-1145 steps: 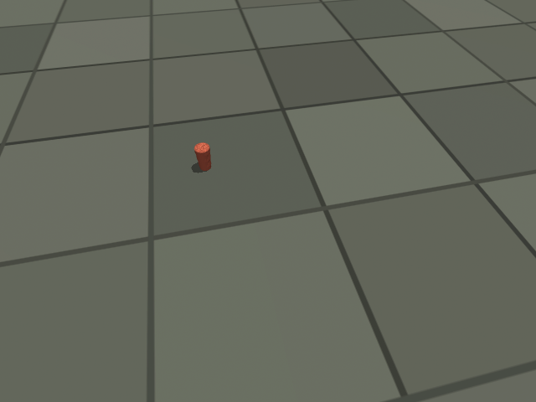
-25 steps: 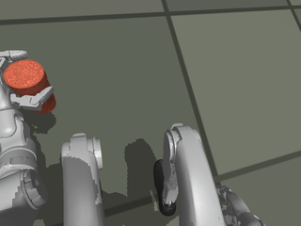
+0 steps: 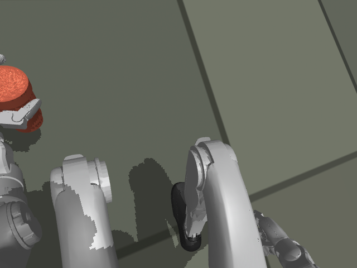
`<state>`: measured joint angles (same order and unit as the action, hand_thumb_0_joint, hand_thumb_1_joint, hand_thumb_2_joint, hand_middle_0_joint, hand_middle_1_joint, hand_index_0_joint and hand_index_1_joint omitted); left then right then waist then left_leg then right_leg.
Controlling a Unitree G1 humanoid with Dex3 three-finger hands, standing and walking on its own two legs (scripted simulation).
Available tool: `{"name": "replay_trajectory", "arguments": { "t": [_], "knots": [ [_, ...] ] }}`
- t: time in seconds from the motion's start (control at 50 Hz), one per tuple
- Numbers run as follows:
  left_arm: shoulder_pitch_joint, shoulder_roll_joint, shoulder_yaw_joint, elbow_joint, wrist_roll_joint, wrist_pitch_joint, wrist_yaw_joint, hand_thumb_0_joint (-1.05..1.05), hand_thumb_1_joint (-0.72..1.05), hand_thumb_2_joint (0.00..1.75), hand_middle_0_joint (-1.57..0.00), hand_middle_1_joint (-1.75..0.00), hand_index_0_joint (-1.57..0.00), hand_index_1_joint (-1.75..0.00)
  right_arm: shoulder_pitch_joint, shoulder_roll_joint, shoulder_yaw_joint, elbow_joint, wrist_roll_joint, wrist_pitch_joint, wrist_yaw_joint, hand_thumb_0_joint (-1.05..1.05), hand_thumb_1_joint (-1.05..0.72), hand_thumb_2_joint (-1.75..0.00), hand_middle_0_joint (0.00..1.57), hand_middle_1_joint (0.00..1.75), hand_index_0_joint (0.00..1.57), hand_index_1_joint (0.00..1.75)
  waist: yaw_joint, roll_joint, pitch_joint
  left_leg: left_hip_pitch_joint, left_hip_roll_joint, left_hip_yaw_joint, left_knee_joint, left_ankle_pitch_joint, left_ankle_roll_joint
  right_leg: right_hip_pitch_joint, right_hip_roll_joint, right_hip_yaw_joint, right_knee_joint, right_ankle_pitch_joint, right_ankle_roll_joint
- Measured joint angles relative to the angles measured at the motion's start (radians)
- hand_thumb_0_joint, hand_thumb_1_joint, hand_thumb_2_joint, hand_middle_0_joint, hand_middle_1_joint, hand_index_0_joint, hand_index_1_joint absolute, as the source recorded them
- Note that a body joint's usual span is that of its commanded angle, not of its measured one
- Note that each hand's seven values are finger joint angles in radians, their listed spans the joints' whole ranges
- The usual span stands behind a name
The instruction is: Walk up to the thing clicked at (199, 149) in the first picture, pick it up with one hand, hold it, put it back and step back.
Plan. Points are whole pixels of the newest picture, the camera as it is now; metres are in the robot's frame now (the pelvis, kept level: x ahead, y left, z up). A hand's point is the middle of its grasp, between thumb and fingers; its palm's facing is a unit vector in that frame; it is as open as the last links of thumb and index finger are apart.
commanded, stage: crouch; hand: left
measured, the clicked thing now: (16, 104) +0.44 +0.28 -0.12
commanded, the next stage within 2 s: lower in 0.02 s
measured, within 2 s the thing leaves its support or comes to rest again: neither
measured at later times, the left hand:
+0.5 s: hand (21, 103) +0.46 +0.28 -0.15, palm faces +0.36 -0.93 +0.00, open 10.8 cm
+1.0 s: hand (27, 106) +0.46 +0.28 -0.19, palm faces +0.38 -0.93 +0.00, open 10.7 cm
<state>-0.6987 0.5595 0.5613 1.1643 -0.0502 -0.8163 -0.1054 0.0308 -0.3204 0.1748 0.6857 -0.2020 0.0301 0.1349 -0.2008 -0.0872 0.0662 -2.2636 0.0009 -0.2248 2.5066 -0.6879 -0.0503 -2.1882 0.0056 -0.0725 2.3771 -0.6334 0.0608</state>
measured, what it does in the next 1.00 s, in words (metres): stands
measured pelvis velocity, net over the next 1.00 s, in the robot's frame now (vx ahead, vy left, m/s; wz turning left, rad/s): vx -0.01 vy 0.02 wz -0.10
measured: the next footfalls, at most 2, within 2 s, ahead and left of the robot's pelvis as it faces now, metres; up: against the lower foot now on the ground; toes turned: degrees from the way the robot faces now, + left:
none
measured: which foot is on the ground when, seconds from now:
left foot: down 0.00-1.00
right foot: down 0.00-1.00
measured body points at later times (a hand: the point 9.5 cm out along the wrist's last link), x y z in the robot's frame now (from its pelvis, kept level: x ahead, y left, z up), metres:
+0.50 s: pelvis +0.00 +0.01 -0.02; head +0.23 +0.14 +0.34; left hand +0.43 +0.33 -0.14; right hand +0.11 -0.27 -0.08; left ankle +0.08 +0.14 -0.28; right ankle +0.12 -0.13 -0.27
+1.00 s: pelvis -0.01 +0.02 -0.02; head +0.24 +0.17 +0.31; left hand +0.44 +0.33 -0.18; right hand +0.11 -0.25 -0.07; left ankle +0.08 +0.14 -0.28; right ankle +0.12 -0.13 -0.27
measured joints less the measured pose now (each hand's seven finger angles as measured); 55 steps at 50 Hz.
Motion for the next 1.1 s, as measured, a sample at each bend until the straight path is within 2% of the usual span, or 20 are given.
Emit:
{"name": "replay_trajectory", "arguments": {
  "t": [0.22, 0.3, 0.62, 1.1],
  "knots": [
    [0.006, 0.044, 0.003, 0.024, 0.004, -0.028, 0.029, 0.05, -0.42, 1.09, -0.77, -1.04, -0.62, -1.02, -0.022, -0.011, 0.045, -0.026, -0.020, 0.011, 0.013, 0.00, -0.92, -0.91, 0.20, 0.30, 0.21, 0.30, -0.018, -0.020, 0.043, -0.010, -0.004, -0.023, 0.037, -0.001, 0.006, 0.005, 0.008, -0.016, 0.015, 0.005, 0.003],
    [0.003, 0.067, 0.006, 0.069, -0.002, -0.047, 0.045, 0.05, -0.42, 1.09, -0.78, -1.03, -0.62, -1.02, -0.034, -0.016, 0.074, -0.033, -0.029, 0.011, 0.015, 0.00, -0.92, -0.91, 0.20, 0.30, 0.21, 0.30, -0.029, -0.032, 0.063, -0.008, -0.003, -0.034, 0.050, -0.002, 0.009, 0.013, 0.012, -0.024, 0.017, 0.008, 0.010],
    [-0.010, 0.182, 0.038, 0.188, 0.012, -0.159, 0.096, 0.05, -0.42, 1.09, -0.78, -1.03, -0.63, -1.01, -0.100, -0.036, 0.189, -0.066, -0.096, 0.012, 0.019, 0.00, -0.93, -0.91, 0.20, 0.30, 0.21, 0.30, -0.069, -0.106, 0.164, 0.012, -0.004, -0.088, 0.104, -0.015, 0.014, 0.053, 0.032, -0.064, 0.025, 0.017, 0.009],
    [-0.026, 0.303, 0.033, 0.327, 0.015, -0.254, 0.154, 0.05, -0.42, 1.09, -0.78, -1.03, -0.63, -1.01, -0.177, -0.051, 0.309, -0.122, -0.152, 0.018, 0.015, 0.00, -0.92, -0.91, 0.20, 0.30, 0.21, 0.30, -0.087, -0.169, 0.234, 0.037, 0.003, -0.148, 0.147, -0.024, 0.026, 0.100, 0.058, -0.110, 0.012, 0.038, 0.018]
  ]
}}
